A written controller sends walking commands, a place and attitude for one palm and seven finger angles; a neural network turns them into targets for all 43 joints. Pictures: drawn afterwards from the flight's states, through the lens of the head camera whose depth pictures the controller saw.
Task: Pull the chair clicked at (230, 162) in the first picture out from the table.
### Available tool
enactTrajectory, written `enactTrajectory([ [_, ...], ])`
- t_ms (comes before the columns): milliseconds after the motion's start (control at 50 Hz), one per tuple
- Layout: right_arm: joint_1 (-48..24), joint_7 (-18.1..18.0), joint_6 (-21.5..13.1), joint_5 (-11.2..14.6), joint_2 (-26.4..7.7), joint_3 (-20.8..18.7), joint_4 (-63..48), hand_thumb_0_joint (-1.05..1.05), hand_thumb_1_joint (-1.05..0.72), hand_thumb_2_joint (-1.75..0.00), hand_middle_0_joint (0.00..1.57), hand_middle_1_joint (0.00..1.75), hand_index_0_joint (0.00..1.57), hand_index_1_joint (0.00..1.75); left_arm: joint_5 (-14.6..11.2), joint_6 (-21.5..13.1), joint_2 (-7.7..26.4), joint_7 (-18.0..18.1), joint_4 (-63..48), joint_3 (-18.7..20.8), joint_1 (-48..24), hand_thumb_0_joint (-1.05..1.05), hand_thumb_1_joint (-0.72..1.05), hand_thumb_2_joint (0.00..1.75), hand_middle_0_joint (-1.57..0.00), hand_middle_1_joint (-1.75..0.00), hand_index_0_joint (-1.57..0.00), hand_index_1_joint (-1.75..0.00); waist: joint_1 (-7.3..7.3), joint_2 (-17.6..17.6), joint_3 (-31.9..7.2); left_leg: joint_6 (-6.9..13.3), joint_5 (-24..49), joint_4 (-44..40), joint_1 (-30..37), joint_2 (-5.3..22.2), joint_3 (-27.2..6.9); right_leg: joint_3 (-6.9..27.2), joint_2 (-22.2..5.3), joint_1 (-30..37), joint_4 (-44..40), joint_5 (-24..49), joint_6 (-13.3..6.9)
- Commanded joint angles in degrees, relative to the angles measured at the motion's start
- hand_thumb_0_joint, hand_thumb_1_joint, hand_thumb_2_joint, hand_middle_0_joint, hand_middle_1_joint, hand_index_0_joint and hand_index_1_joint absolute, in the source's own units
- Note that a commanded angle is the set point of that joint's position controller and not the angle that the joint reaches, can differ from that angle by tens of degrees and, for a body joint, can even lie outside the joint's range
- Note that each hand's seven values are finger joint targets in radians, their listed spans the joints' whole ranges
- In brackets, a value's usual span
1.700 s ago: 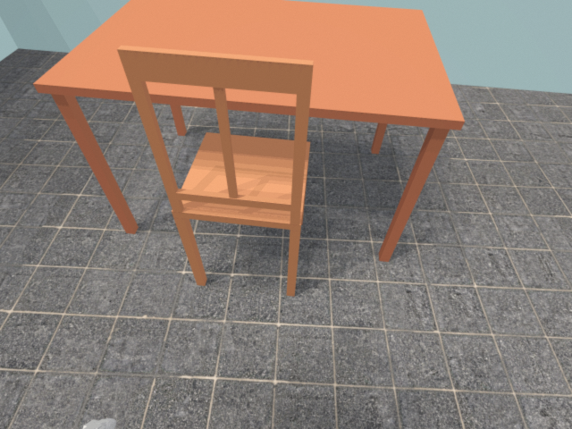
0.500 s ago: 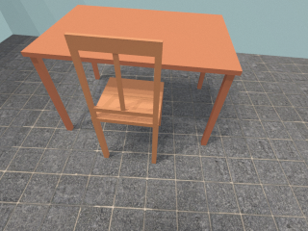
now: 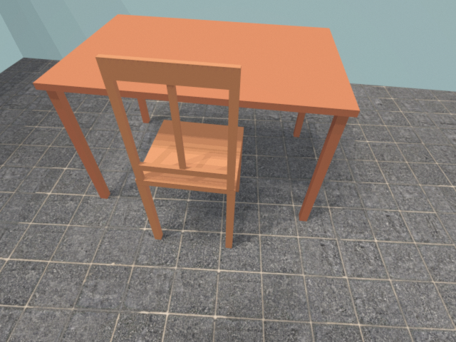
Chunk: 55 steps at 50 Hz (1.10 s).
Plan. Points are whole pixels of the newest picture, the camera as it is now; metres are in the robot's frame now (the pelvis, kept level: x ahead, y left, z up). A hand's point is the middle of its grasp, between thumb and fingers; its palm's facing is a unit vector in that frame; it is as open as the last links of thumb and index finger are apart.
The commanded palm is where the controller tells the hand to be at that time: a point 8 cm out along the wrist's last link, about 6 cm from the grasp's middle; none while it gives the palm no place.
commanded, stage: take the last steps up to it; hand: left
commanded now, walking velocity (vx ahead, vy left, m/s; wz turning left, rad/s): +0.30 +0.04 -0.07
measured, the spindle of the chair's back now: (177, 131) +0.73 +0.21 -0.07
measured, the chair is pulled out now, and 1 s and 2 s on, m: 0.00 0.00 0.00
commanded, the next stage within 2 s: come to a stop and stand still in 0.60 s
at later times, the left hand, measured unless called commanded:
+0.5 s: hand (145, 309) +0.23 +0.20 -0.18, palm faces -0.07 -0.98 -0.20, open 7.3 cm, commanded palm none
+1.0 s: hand (144, 290) +0.27 +0.21 -0.19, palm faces +0.02 -0.99 -0.16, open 7.3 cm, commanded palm none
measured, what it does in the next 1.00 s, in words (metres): walks ahead: right foot, then left foot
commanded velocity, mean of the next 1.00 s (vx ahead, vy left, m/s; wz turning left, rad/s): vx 0.08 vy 0.00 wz -0.03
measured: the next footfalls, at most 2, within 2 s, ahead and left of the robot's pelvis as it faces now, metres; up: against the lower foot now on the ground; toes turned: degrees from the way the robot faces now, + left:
right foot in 0.54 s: +0.29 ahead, -0.09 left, +0.00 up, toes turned -10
left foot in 0.84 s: +0.33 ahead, +0.14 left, +0.00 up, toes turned +3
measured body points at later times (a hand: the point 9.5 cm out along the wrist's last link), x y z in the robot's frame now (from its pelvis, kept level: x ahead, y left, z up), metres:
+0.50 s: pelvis +0.14 +0.02 -0.02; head +0.18 +0.01 +0.43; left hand +0.23 +0.25 -0.17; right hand -0.04 -0.15 -0.15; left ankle -0.02 +0.12 -0.74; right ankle +0.25 -0.09 -0.73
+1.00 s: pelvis +0.26 +0.04 -0.01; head +0.27 +0.07 +0.44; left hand +0.27 +0.27 -0.18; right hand +0.32 -0.19 -0.15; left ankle +0.29 +0.14 -0.74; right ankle +0.24 -0.08 -0.74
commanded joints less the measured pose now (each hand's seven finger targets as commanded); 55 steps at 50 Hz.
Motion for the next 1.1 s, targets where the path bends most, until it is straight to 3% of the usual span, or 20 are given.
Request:
enactTrajectory([
  [0, 2.6, 0.1, -0.4, -0.6, -5.0, -1.7, -2.8, 0.0, -0.9, -0.9, 0.2, 0.3, 0.2, 0.3, 0.4, -0.1, 8.2, -0.2, -1.9, 2.7, 5.8, 0.0, 0.9, 0.9, -0.2, -0.3, -0.2, -0.3, 1.01, -6.0, 8.4, 0.9, -13.0, 3.7, -12.0, 1.4, -0.1, 13.4, -8.9, -3.0, -9.2, -22.6, -5.7],
  [60, 5.0, -0.1, -1.5, -0.4, -3.1, -1.9, -3.8, 0.0, -0.9, -0.9, 0.2, 0.3, 0.2, 0.3, 0.2, -1.0, 8.0, 0.0, -2.3, 3.8, 8.2, 0.0, 0.9, 0.9, -0.2, -0.3, -0.2, -0.3, 0.33, -8.5, 7.1, 0.8, -9.0, 9.0, -12.1, 1.6, 3.0, 16.7, -12.8, -1.5, -8.8, -15.5, -9.2],
  [120, 11.4, -0.3, -2.6, 0.0, -2.0, -2.2, -2.3, 0.0, -0.9, -0.9, 0.2, 0.3, 0.2, 0.3, 0.3, -1.3, 5.4, 0.1, -2.8, 4.0, 6.8, 0.0, 0.9, 0.9, -0.2, -0.3, -0.2, -0.3, -2.53, -2.6, 7.6, 1.8, -5.5, 0.9, -1.5, 2.9, 2.0, 9.0, -8.2, -8.1, 0.9, -4.1, -7.6],
  [140, 18.0, -0.6, -3.2, -0.4, -4.6, -3.0, 0.1, 0.0, -0.9, -0.9, 0.2, 0.3, 0.2, 0.3, 0.2, -1.2, 2.4, -0.2, -3.6, 3.5, 4.7, 0.0, 0.9, 0.9, -0.2, -0.3, -0.2, -0.3, -5.24, 9.4, 7.3, 5.0, 1.3, -4.6, 7.5, 9.1, -9.0, 1.1, -1.0, -16.7, 16.6, -1.4, -4.5],
  [160, 25.9, -1.4, -3.5, -0.8, -7.2, -3.7, 2.5, 0.0, -0.9, -0.9, 0.2, 0.3, 0.2, 0.3, 0.3, -1.9, -0.7, -0.2, -5.7, 2.7, 0.7, 0.0, 0.9, 0.9, -0.2, -0.3, -0.2, -0.3, -7.53, 19.8, 8.2, 9.3, 17.0, -10.4, 15.5, 19.1, -21.5, -5.7, 2.6, -30.0, 31.9, -15.6, -2.4],
  [180, 28.5, -2.1, -3.7, -0.5, -4.9, -2.8, 3.6, 0.0, -0.9, -0.9, 0.2, 0.3, 0.2, 0.3, 0.6, -2.5, 0.8, 0.2, -7.0, 3.0, -2.2, 0.0, 0.9, 0.9, -0.2, -0.3, -0.2, -0.3, -7.48, 12.0, 9.6, 13.4, 29.2, -8.8, 17.7, 22.8, -23.4, -1.4, -0.5, -35.1, 38.5, -17.6, -3.0],
  [220, 24.5, -2.5, -4.3, -0.6, -2.4, -2.3, 1.8, 0.0, -0.9, -0.9, 0.2, 0.3, 0.2, 0.3, 0.4, -2.7, -1.4, -0.5, -6.5, 3.3, -2.5, 0.0, 0.9, 0.9, -0.2, -0.3, -0.2, -0.3, -4.83, 3.8, 10.4, 13.8, 34.4, -7.9, 15.5, 20.6, -15.9, -0.9, -4.4, -36.1, 43.1, -13.2, -2.9],
  [340, 21.4, -2.7, -5.3, -0.1, 1.3, -1.7, 2.2, 0.0, -0.9, -0.9, 0.2, 0.3, 0.2, 0.3, 0.1, -1.8, -5.4, -2.1, -7.5, 2.6, -4.3, 0.0, 0.9, 0.9, -0.2, -0.3, -0.2, -0.3, -1.78, 6.9, 10.1, 9.2, 33.4, -13.1, 7.9, 11.6, -1.1, -8.0, -3.5, -25.4, 23.8, -0.2, -2.2],
  [400, 21.9, -2.7, -4.7, 0.1, 0.3, -2.2, 3.9, 0.0, -0.9, -0.9, 0.2, 0.3, 0.2, 0.3, 0.0, -2.0, -5.2, -1.6, -7.2, 2.8, -2.9, 0.0, 0.9, 0.9, -0.2, -0.3, -0.2, -0.3, -0.58, 7.0, 7.3, 9.2, 42.1, -9.4, 7.4, 12.7, 0.1, -9.4, -0.9, -16.0, 17.0, 1.0, -4.3],
  [460, 20.6, -2.5, -4.1, 0.4, -0.3, -2.8, 3.9, 0.0, -0.9, -0.9, 0.2, 0.3, 0.2, 0.3, 0.4, -2.5, -2.7, -0.9, -3.6, 3.8, 8.6, 0.0, 0.9, 0.9, -0.2, -0.3, -0.2, -0.3, 4.48, 5.0, 1.7, 6.9, 43.8, 5.7, 5.1, 11.3, 2.7, -10.1, 1.2, -0.4, 10.4, 5.9, -5.6],
  [480, 20.9, -2.1, -3.9, 0.7, 0.7, -2.7, 3.4, 0.0, -0.9, -0.9, 0.2, 0.3, 0.2, 0.3, 0.7, -3.0, 0.0, -0.5, -2.1, 4.5, 14.5, 0.0, 0.9, 0.9, -0.2, -0.3, -0.2, -0.3, 6.87, 0.9, -0.8, 5.3, 36.0, 15.8, -2.6, 9.4, 2.9, -7.1, -1.0, 10.4, 7.4, 8.6, -6.7],
  [500, 23.4, -1.6, -4.2, 1.2, 3.9, -2.4, 2.4, 0.0, -0.9, -0.9, 0.2, 0.3, 0.2, 0.3, 0.8, -3.9, 4.9, 0.4, -1.0, 5.8, 19.7, 0.0, 0.9, 0.9, -0.2, -0.3, -0.2, -0.3, 7.63, -8.5, -5.6, 2.8, 11.5, 34.6, -15.7, 2.9, 5.5, 13.3, -16.7, 20.5, 3.4, 13.1, -13.4],
  [520, 22.9, -1.8, -4.0, 1.3, 5.0, -2.8, 1.2, 0.0, -0.9, -0.9, 0.2, 0.3, 0.2, 0.3, -0.4, -3.4, 7.4, 0.6, -0.5, 6.1, 21.6, 0.0, 0.9, 0.9, -0.2, -0.3, -0.2, -0.3, 6.17, -10.0, -7.8, 2.5, -18.2, 51.8, -20.3, -0.6, 3.6, 28.1, -27.6, 18.0, -5.4, 17.0, -19.4],
  [560, 16.6, -1.2, -2.8, 0.4, 5.5, -3.2, -0.4, 0.0, -0.9, -0.9, 0.2, 0.3, 0.2, 0.3, -0.6, -3.0, 3.4, 1.0, -3.7, 5.1, 9.2, 0.0, 0.9, 0.9, -0.2, -0.3, -0.2, -0.3, 2.6, -4.2, 1.6, 2.8, -11.2, 54.6, -23.0, 5.5, -1.7, 21.5, -23.7, -0.1, -10.6, -2.2, -16.7],
  [640, 20.2, -0.5, -0.3, -0.5, 8.1, -2.9, 0.0, 0.0, -0.9, -0.9, 0.2, 0.3, 0.2, 0.3, 0.6, -3.2, -0.8, 1.5, -6.1, 3.6, 0.6, 0.0, 0.9, 0.9, -0.2, -0.3, -0.2, -0.3, -3.75, -4.6, 3.8, 0.4, -7.5, 37.2, -12.6, 7.6, 0.9, 3.2, -16.5, -17.0, -13.4, 1.4, -11.7],
  [780, 16.0, -0.9, -0.9, 0.1, 8.2, -1.8, -1.1, 0.0, -0.9, -0.9, 0.2, 0.3, 0.2, 0.3, 0.1, -1.1, -1.5, 1.1, -4.9, 2.7, 2.0, 0.0, 0.9, 0.9, -0.2, -0.3, -0.2, -0.3, -2.58, -3.3, 3.3, -2.2, 5.9, 2.7, 1.1, 4.7, 3.6, -1.9, -9.1, -16.5, -5.1, -2.1, -6.6],
  [820, 12.8, -1.3, -1.5, 0.0, 2.5, -2.3, -3.2, 0.0, -0.9, -0.9, 0.2, 0.3, 0.2, 0.3, -0.3, -0.2, -3.8, 1.2, -4.8, 2.3, 5.1, 0.0, 0.9, 0.9, -0.2, -0.3, -0.2, -0.3, -0.19, 7.5, 5.2, 1.4, 13.9, -6.4, -6.1, 12.9, -6.8, -3.9, -3.8, -11.2, 0.8, -3.6, -1.8],
  [860, 5.9, -1.7, -1.4, 0.0, 0.5, -2.6, -5.3, 0.0, -0.9, -0.9, 0.2, 0.3, 0.2, 0.3, -0.1, 0.3, -3.5, 1.5, -4.0, 2.3, 6.5, 0.0, 0.9, 0.9, -0.2, -0.3, -0.2, -0.3, 1.45, 10.2, 5.4, 4.1, 15.5, -9.8, -11.5, 14.9, -9.0, -5.6, -3.2, -4.8, 4.3, -1.2, -0.2],
  [1000, 4.8, -3.4, 0.1, -0.1, -3.9, -5.4, -7.2, 0.0, -0.9, -0.9, 0.2, 0.3, 0.2, 0.3, 0.3, 1.7, -1.2, 1.6, -5.3, 3.2, 8.1, 0.0, 0.9, 0.9, -0.2, -0.3, -0.2, -0.3, -0.89, 9.2, -3.4, 11.3, 53.2, -2.9, 7.0, 21.0, -7.4, -1.6, -2.2, -15.4, 24.9, -14.9, 0.1],
  [1080, 1.4, -3.5, 1.0, -0.4, -4.5, -6.3, -8.3, 0.0, -0.9, -0.9, 0.2, 0.3, 0.2, 0.3, 0.3, 2.0, -2.0, 1.8, -6.6, 3.8, 8.1, 0.0, 0.9, 0.9, -0.2, -0.3, -0.2, -0.3, -0.8, 7.5, -6.0, 10.7, 50.7, 0.1, 8.9, 20.9, -4.9, 0.1, -2.2, -16.1, 25.0, -14.6, 0.3],
])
